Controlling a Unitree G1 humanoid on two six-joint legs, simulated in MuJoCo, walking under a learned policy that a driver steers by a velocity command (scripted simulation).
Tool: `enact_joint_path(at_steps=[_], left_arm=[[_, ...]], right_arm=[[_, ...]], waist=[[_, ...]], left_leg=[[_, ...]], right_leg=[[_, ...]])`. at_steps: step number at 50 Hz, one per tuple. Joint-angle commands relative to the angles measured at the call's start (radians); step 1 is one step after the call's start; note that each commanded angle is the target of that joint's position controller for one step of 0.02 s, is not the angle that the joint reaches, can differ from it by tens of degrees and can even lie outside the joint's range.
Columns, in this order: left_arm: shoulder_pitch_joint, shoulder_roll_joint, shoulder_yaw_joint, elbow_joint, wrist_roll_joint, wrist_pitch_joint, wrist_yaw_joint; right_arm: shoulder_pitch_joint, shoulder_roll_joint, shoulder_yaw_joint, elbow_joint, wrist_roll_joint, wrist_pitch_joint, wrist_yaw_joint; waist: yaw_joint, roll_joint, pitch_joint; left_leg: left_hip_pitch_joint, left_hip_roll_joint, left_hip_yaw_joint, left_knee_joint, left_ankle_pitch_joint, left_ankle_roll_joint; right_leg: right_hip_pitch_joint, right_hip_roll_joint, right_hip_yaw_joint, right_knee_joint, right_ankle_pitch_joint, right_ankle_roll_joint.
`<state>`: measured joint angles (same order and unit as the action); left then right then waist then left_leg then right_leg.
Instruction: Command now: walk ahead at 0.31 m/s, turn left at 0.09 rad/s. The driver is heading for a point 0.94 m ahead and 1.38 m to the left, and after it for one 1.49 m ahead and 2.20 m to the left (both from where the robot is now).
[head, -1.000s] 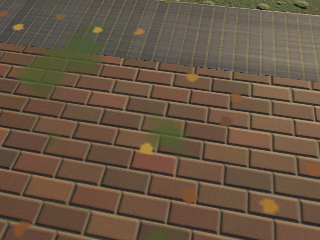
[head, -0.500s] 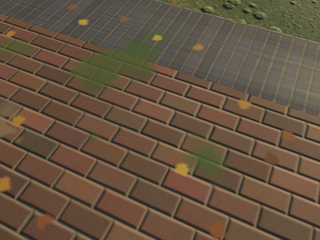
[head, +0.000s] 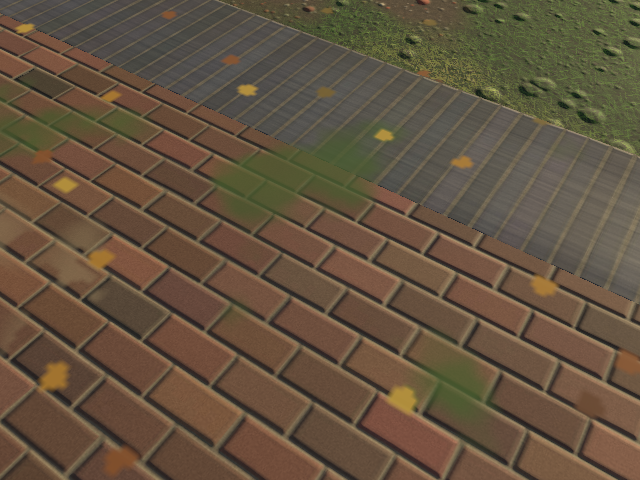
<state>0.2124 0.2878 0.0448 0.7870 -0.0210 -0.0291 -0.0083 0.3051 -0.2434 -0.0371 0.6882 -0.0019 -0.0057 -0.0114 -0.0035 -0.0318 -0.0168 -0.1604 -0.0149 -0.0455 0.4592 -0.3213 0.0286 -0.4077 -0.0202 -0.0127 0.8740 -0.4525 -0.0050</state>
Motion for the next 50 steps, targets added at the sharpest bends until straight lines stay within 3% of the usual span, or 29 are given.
enact_joint_path(at_steps=[1,3,5,7,9,11,12,13,14,15,16,17,18,20,25,29,33,35,37,38,39,40,41,42,43,44,46,48,50], left_arm=[[-0.146,0.117,0.039,-0.108,0.000,-0.052,-0.012],[-0.167,0.072,0.024,-0.105,0.010,-0.066,-0.028],[-0.193,0.044,0.011,-0.114,0.013,-0.072,-0.039],[-0.200,0.066,0.013,-0.123,0.005,-0.071,-0.045],[-0.151,0.103,0.024,-0.118,-0.004,-0.071,-0.043],[-0.031,0.134,0.042,-0.081,-0.004,-0.070,-0.030],[0.079,0.166,0.057,-0.060,-0.002,-0.072,-0.017],[0.210,0.251,0.075,-0.048,0.023,-0.073,-0.006],[0.257,0.301,0.086,-0.031,0.037,-0.072,-0.018],[0.171,0.214,0.060,-0.048,0.030,-0.075,-0.019],[0.113,0.165,0.047,-0.055,0.020,-0.074,-0.015],[0.059,0.135,0.039,-0.059,0.025,-0.074,-0.012],[0.031,0.109,0.033,-0.056,0.032,-0.074,-0.008],[0.014,0.096,0.033,-0.048,0.036,-0.083,0.001],[0.041,0.121,0.045,-0.017,0.034,-0.088,0.007],[0.061,0.150,0.052,-0.004,0.027,-0.074,0.016],[0.115,0.180,0.062,0.024,0.007,-0.049,0.014],[0.110,0.207,0.069,0.024,-0.002,-0.036,0.016],[0.099,0.239,0.079,0.016,-0.010,-0.019,0.023],[0.083,0.233,0.075,0.009,-0.015,-0.015,0.026],[0.101,0.188,0.056,-0.005,0.008,-0.021,0.029],[0.192,0.035,0.009,-0.066,0.042,-0.046,0.015],[0.083,0.122,0.019,-0.085,0.007,-0.086,0.002],[-0.020,0.170,0.032,-0.122,-0.028,-0.105,-0.004],[-0.027,0.155,0.025,-0.125,-0.018,-0.115,0.001],[-0.019,0.152,0.028,-0.111,0.009,-0.117,0.007],[0.023,0.159,0.036,-0.100,0.025,-0.094,0.006],[0.019,0.133,0.031,-0.101,0.038,-0.073,0.007],[-0.055,0.109,0.022,-0.127,0.042,-0.065,0.010]], right_arm=[[0.044,-0.172,-0.049,-0.030,0.011,-0.044,-0.011],[0.034,-0.168,-0.049,-0.031,0.011,-0.045,-0.009],[0.040,-0.187,-0.057,-0.028,0.017,-0.043,-0.006],[0.060,-0.215,-0.067,-0.021,0.023,-0.041,-0.001],[0.051,-0.227,-0.071,-0.019,0.030,-0.042,0.000],[0.046,-0.196,-0.061,-0.015,0.023,-0.039,0.000],[0.044,-0.153,-0.047,-0.016,0.015,-0.040,0.001],[0.061,-0.057,-0.019,-0.044,0.000,-0.042,0.000],[0.112,-0.069,-0.022,-0.080,0.038,-0.055,-0.012],[0.109,-0.162,-0.048,-0.054,0.057,-0.056,-0.013],[0.054,-0.186,-0.056,-0.053,0.055,-0.052,-0.008],[0.047,-0.170,-0.056,-0.038,0.045,-0.047,-0.008],[0.035,-0.154,-0.057,-0.032,0.038,-0.042,-0.005],[0.030,-0.123,-0.055,-0.024,0.036,-0.029,0.004],[-0.059,-0.096,-0.048,-0.065,0.028,-0.021,0.010],[-0.188,-0.072,-0.031,-0.108,0.023,-0.032,0.038],[-0.285,-0.067,-0.024,-0.159,0.029,-0.035,0.066],[-0.276,-0.096,-0.037,-0.173,0.027,-0.032,0.073],[-0.145,-0.157,-0.069,-0.153,0.026,-0.023,0.070],[0.014,-0.206,-0.099,-0.114,0.029,-0.018,0.059],[0.168,-0.276,-0.130,-0.075,0.034,-0.003,0.037],[0.105,-0.375,-0.134,-0.089,0.039,-0.014,0.030],[0.131,-0.293,-0.110,-0.121,0.029,-0.034,0.038],[0.099,-0.240,-0.092,-0.101,0.019,-0.050,0.043],[0.040,-0.220,-0.084,-0.101,0.021,-0.059,0.044],[-0.028,-0.194,-0.076,-0.111,0.017,-0.061,0.043],[-0.083,-0.172,-0.066,-0.129,0.002,-0.065,0.035],[-0.071,-0.182,-0.067,-0.111,0.011,-0.070,0.026],[-0.041,-0.205,-0.072,-0.091,0.012,-0.069,0.011]], waist=[[-0.045,0.189,0.133],[-0.048,0.156,0.102],[-0.053,0.168,0.083],[-0.051,0.176,0.080],[-0.010,0.172,0.078],[0.055,0.149,0.051],[0.112,0.117,0.003],[0.146,-0.099,-0.120],[0.113,-0.344,-0.184],[0.092,-0.216,-0.087],[0.075,-0.158,0.001],[0.049,-0.097,0.028],[0.035,-0.093,0.052],[0.021,-0.099,0.058],[0.027,-0.027,0.091],[0.069,-0.009,0.128],[0.090,0.004,0.156],[0.058,-0.023,0.115],[-0.031,-0.063,0.008],[-0.123,-0.045,-0.077],[-0.185,0.048,-0.166],[-0.033,0.301,-0.237],[-0.113,0.181,-0.353],[-0.120,0.129,-0.196],[-0.070,0.057,-0.103],[-0.026,0.031,-0.055],[0.024,0.063,-0.035],[0.031,0.054,-0.014],[0.012,0.057,0.020]], left_leg=[[0.188,0.288,-0.379,-0.315,-0.164,0.199],[0.137,0.228,-0.263,-0.314,0.002,0.174],[0.053,0.190,-0.194,-0.301,0.075,0.166],[-0.007,0.201,-0.205,-0.286,0.066,0.170],[-0.053,0.225,-0.244,-0.265,0.025,0.153],[-0.118,0.194,-0.233,-0.168,0.029,0.114],[-0.190,0.136,-0.191,-0.010,0.059,0.075],[-0.360,0.022,-0.083,0.354,-0.093,0.008],[-0.538,-0.045,-0.079,0.640,-0.283,-0.016],[-0.602,0.018,-0.136,0.769,-0.214,-0.011],[-0.623,0.053,-0.109,0.782,-0.129,0.001],[-0.591,0.083,-0.100,0.759,-0.051,0.002],[-0.567,0.107,-0.103,0.724,0.004,0.001],[-0.521,0.126,-0.081,0.709,0.079,-0.005],[-0.605,0.127,-0.081,0.555,0.231,-0.033],[-0.558,0.124,0.011,0.333,0.358,-0.028],[-0.548,0.109,0.068,0.200,0.323,0.014],[-0.467,0.057,0.119,0.171,0.242,0.051],[-0.274,-0.023,0.167,0.172,0.143,0.099],[-0.037,-0.063,0.166,0.114,0.186,0.137],[0.278,0.022,-0.005,0.097,0.162,0.185],[0.551,0.279,-0.590,-0.003,-0.043,0.361],[0.574,0.346,-0.816,-0.160,-0.188,0.397],[0.469,0.319,-0.671,-0.195,-0.111,0.335],[0.317,0.276,-0.542,-0.193,0.008,0.302],[0.190,0.232,-0.447,-0.196,0.130,0.278],[0.060,0.189,-0.368,-0.233,0.270,0.272],[-0.019,0.172,-0.304,-0.248,0.373,0.281],[-0.066,0.141,-0.252,-0.254,0.395,0.267]], right_leg=[[-0.425,-0.075,0.055,0.088,0.081,-0.015],[-0.308,-0.053,0.014,-0.040,0.190,-0.002],[-0.154,-0.017,-0.010,-0.182,0.256,0.019],[-0.046,0.007,-0.010,-0.253,0.281,0.030],[0.062,0.006,0.013,-0.310,0.326,0.021],[0.236,0.013,0.007,-0.344,0.312,0.000],[0.389,-0.027,0.044,-0.368,0.285,-0.025],[0.604,-0.243,0.307,-0.457,0.120,-0.096],[0.648,-0.391,0.742,-0.645,-0.212,-0.209],[0.557,-0.386,0.717,-0.685,-0.335,-0.201],[0.469,-0.356,0.570,-0.675,-0.234,-0.171],[0.402,-0.308,0.452,-0.680,-0.103,-0.152],[0.356,-0.277,0.356,-0.693,0.020,-0.143],[0.307,-0.242,0.216,-0.726,0.168,-0.136],[0.335,-0.246,0.044,-0.763,0.368,-0.171],[0.350,-0.238,-0.087,-0.775,0.450,-0.158],[0.461,-0.265,-0.151,-0.735,0.554,-0.143],[0.512,-0.268,-0.186,-0.640,0.861,-0.126],[0.532,-0.259,-0.213,-0.405,1.187,-0.106],[0.439,-0.230,-0.234,-0.195,1.170,-0.079],[0.189,-0.188,-0.224,0.105,0.832,-0.036],[-0.249,0.023,-0.125,0.457,-0.116,0.020],[-0.348,0.039,0.105,0.558,-0.138,0.010],[-0.418,-0.008,0.110,0.523,-0.027,-0.010],[-0.381,-0.053,0.105,0.428,0.066,-0.020],[-0.317,-0.083,0.106,0.343,0.115,-0.012],[-0.220,-0.106,0.111,0.273,0.169,0.009],[-0.203,-0.102,0.086,0.199,0.199,0.047],[-0.224,-0.086,0.072,0.077,0.300,0.076]])
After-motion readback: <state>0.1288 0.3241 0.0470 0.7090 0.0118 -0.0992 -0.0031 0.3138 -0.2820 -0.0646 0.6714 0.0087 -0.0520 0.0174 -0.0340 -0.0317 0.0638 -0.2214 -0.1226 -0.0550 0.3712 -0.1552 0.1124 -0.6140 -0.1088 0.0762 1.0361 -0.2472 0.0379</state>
